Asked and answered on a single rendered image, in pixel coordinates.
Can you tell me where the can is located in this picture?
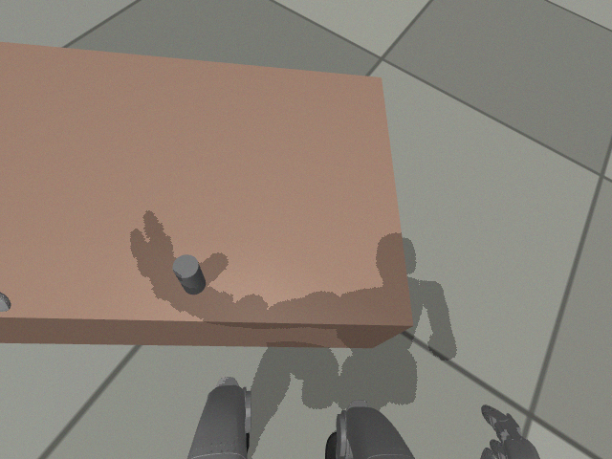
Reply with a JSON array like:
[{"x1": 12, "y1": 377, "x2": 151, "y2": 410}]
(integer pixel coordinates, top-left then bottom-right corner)
[{"x1": 173, "y1": 254, "x2": 206, "y2": 295}]

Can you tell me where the right robot hand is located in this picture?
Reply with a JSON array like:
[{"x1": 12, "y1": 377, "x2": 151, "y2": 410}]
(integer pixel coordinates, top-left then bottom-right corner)
[{"x1": 480, "y1": 404, "x2": 540, "y2": 459}]

